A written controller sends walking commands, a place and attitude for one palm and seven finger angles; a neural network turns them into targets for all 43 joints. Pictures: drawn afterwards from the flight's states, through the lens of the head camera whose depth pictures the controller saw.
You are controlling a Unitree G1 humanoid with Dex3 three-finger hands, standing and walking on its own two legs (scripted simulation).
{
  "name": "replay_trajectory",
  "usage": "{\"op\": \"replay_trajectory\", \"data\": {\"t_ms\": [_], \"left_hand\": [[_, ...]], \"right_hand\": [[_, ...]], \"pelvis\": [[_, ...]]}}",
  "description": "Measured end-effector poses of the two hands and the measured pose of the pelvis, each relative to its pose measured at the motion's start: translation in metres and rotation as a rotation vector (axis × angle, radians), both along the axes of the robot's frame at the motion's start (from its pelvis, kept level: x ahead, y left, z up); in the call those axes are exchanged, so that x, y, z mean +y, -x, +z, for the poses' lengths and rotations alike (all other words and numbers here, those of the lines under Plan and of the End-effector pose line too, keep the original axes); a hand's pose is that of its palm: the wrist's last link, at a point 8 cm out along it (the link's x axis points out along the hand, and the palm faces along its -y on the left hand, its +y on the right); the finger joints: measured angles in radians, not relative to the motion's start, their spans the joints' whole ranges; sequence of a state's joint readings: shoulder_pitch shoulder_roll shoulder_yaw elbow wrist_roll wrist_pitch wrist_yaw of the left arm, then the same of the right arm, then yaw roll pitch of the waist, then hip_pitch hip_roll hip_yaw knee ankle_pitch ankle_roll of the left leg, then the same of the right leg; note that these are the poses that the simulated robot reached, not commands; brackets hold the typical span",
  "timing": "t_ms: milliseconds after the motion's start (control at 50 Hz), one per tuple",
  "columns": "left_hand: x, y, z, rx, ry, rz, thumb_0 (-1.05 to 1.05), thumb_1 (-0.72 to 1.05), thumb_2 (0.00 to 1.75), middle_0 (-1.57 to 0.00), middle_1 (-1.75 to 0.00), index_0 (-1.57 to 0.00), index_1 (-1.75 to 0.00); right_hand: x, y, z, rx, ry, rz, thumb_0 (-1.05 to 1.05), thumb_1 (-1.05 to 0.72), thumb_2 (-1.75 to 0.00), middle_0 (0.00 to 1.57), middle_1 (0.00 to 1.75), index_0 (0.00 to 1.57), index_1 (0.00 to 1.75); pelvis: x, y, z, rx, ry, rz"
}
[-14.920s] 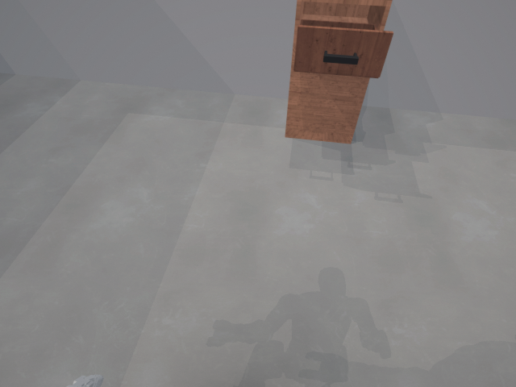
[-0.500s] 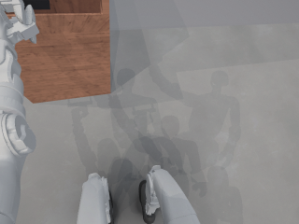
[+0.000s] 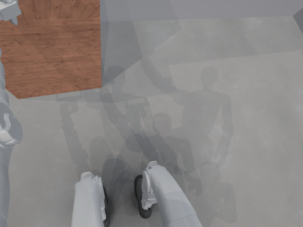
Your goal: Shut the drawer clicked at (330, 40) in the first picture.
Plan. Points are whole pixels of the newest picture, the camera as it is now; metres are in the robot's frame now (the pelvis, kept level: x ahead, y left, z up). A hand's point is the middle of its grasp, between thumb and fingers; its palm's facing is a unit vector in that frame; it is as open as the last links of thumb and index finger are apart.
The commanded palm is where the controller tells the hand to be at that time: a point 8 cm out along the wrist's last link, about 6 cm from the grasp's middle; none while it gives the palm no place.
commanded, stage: pull the fist back off the drawer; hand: left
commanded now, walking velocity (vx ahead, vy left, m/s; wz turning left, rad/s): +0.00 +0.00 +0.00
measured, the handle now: out of the picture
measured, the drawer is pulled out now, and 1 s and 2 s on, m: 0.00 0.00 0.00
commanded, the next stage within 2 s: draw the hand back to the body in 0.44 s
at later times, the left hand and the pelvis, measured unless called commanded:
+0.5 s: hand (16, 5) +0.59 +0.20 +0.07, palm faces +0.15 -0.99 -0.03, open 3.2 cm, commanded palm +0.55 +0.22 +0.08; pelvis +0.05 +0.00 +0.04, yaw +0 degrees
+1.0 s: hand out of the picture +0.45 +0.21 +0.17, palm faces +0.12 -0.99 -0.05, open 3.3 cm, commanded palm +0.41 +0.25 +0.18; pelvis +0.09 -0.01 +0.11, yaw +3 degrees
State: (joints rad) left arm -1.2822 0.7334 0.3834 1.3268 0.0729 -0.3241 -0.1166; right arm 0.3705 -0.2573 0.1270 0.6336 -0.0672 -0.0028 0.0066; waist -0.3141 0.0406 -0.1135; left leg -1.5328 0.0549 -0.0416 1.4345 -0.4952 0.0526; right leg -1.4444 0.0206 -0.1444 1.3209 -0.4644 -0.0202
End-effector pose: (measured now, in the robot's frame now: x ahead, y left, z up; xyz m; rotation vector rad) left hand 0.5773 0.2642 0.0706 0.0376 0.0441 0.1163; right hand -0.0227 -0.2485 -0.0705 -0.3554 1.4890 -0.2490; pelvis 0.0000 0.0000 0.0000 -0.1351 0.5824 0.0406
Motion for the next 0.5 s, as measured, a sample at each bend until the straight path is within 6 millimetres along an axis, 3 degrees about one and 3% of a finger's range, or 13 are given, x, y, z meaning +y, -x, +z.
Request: {"op": "replay_trajectory", "data": {"t_ms": [140,240,360,500], "left_hand": [[-0.004,0.002,0.002,-0.004,0.001,0.007,0.00,0.62,0.88,-1.40,-1.60,-1.42,-1.60],[-0.011,0.005,0.003,-0.007,0.013,0.011,0.02,0.71,0.88,-1.40,-1.60,-1.40,-1.60],[-0.016,0.011,0.004,-0.005,0.009,0.019,0.02,0.82,0.89,-1.40,-1.60,-1.40,-1.60],[-0.015,0.017,0.006,-0.022,0.006,0.032,0.02,0.88,0.89,-1.40,-1.60,-1.40,-1.60]], "right_hand": [[0.005,0.006,0.003,0.037,-0.034,-0.018,0.01,-0.90,-0.90,0.21,0.30,0.21,0.30],[0.005,-0.002,0.008,0.040,-0.057,-0.029,0.01,-0.90,-0.90,0.21,0.30,0.21,0.30],[0.001,-0.028,0.012,0.010,-0.080,-0.035,0.01,-0.90,-0.90,0.21,0.30,0.21,0.30],[-0.006,-0.072,0.013,-0.037,-0.091,-0.013,0.01,-0.90,-0.90,0.21,0.30,0.20,0.30]], "pelvis": [[0.001,-0.005,0.006,-0.005,-0.006,-0.002],[0.001,-0.014,0.015,-0.015,-0.015,-0.009],[0.000,-0.030,0.027,-0.033,-0.029,-0.018],[-0.002,-0.049,0.037,-0.045,-0.046,-0.020]]}}
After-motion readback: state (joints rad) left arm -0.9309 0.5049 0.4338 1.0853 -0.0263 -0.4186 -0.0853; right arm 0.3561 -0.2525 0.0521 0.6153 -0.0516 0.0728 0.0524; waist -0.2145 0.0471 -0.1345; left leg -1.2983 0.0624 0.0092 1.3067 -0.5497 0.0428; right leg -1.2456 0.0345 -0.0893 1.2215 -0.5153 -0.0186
